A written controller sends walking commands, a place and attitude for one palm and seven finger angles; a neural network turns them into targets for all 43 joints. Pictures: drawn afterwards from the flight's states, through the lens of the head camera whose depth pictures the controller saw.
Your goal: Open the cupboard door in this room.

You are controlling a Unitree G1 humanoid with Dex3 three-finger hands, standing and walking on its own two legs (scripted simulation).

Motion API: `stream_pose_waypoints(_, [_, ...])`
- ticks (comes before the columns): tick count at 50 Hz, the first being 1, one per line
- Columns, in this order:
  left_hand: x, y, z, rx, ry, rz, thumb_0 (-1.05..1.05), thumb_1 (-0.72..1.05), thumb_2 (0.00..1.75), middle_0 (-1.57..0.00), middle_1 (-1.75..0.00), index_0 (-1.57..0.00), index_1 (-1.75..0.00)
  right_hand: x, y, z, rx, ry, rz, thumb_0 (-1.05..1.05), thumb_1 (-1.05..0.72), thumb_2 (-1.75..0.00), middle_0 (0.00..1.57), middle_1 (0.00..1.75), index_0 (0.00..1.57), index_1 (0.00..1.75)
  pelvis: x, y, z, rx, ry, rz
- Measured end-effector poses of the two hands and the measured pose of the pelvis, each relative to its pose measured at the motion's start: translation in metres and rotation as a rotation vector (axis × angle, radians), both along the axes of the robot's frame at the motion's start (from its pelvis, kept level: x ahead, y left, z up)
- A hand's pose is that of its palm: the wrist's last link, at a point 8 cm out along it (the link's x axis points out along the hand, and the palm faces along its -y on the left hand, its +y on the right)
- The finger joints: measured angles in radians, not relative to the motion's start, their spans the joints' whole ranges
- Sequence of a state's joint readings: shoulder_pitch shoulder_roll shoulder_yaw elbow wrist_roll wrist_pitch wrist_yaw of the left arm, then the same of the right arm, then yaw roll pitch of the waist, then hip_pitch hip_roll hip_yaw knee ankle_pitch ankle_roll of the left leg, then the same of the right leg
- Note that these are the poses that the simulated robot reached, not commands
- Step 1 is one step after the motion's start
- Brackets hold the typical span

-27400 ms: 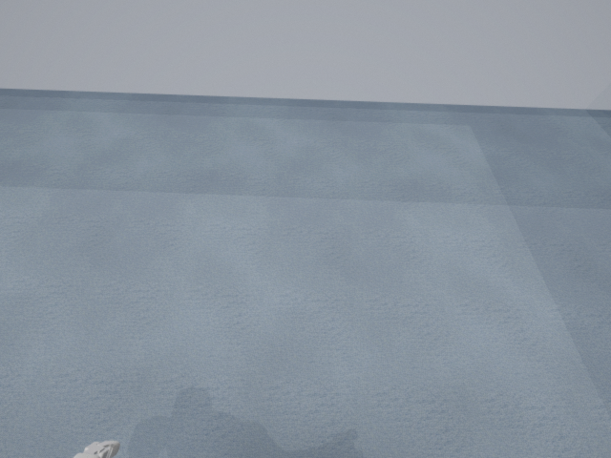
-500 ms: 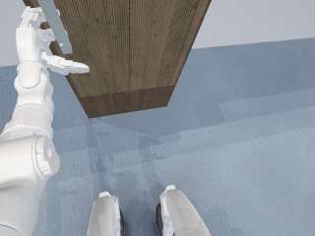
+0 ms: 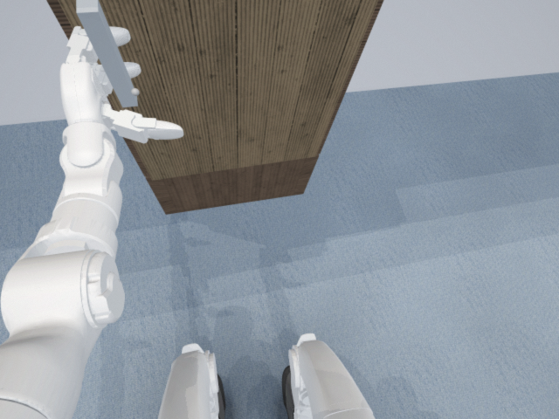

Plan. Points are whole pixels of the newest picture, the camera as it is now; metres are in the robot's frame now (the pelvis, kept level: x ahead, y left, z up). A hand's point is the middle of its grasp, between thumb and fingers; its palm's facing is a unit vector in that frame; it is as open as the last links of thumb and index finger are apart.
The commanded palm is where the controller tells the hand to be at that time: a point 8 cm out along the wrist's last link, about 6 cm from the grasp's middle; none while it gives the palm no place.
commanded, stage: slide the fingers in behind the handle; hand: left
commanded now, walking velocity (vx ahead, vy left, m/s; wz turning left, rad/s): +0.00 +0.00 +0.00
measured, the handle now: (111, 49) +0.61 +0.17 +0.07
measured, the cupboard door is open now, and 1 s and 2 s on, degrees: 1 2 34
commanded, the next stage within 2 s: close the thumb around the handle in 0.24 s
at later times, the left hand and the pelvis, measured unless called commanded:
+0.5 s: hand (135, 93) +0.54 +0.14 +0.06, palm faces +0.10 -0.99 -0.03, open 13.5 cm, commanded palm +0.52 +0.16 +0.06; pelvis +0.00 +0.00 +0.00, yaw +0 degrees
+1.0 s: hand (136, 87) +0.56 +0.14 +0.06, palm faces +0.10 -0.99 -0.02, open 5.7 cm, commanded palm +0.53 +0.16 +0.06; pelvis +0.00 +0.00 +0.00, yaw +0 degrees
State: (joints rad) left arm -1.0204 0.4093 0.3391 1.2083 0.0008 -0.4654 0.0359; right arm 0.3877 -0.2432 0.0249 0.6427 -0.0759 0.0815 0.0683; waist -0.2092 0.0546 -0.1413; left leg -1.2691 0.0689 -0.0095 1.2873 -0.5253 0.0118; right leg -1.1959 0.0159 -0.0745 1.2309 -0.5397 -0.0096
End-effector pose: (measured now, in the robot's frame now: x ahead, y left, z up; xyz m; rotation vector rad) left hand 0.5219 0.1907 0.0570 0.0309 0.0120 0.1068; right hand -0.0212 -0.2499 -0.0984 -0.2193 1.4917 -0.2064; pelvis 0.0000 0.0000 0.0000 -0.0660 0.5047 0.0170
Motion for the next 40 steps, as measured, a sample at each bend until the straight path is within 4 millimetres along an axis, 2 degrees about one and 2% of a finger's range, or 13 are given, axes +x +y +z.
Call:
stream_pose_waypoints(19, [-0.006,-0.001,0.0,0.0,-0.004,-0.002,-0.01,-0.5,0.3,-0.28,-1.2,-0.27,-1.2,0.012,-0.008,0.0,-0.015,-0.03,0.015,0.01,-0.9,-0.9,0.2,0.3,0.2,0.3,0.001,-0.002,0.001,0.002,-0.01,0.005])
stream_pose_waypoints(23, [-0.004,-0.001,0.001,0.0,-0.009,-0.005,-0.01,-0.45,0.32,-0.29,-1.2,-0.28,-1.2,0.011,-0.008,-0.001,-0.018,-0.028,0.016,0.01,-0.9,-0.9,0.2,0.3,0.2,0.3,0.0,-0.002,0.0,0.002,-0.006,0.006])
stream_pose_waypoints(30, [-0.002,-0.001,0.002,0.003,-0.004,-0.002,-0.01,-0.2,0.43,-0.32,-1.23,-0.3,-1.23,0.006,-0.007,-0.003,-0.015,-0.014,0.017,0.01,-0.9,-0.9,0.2,0.3,0.2,0.3,-0.003,-0.002,-0.002,0.0,-0.003,0.008])
stream_pose_waypoints(40, [0.003,0.0,0.001,0.003,-0.002,-0.001,0.0,0.32,0.65,-0.36,-1.29,-0.33,-1.29,-0.002,-0.005,-0.003,-0.017,0.004,0.012,0.01,-0.9,-0.9,0.2,0.3,0.2,0.3,-0.005,-0.002,-0.004,-0.003,0.006,0.009])
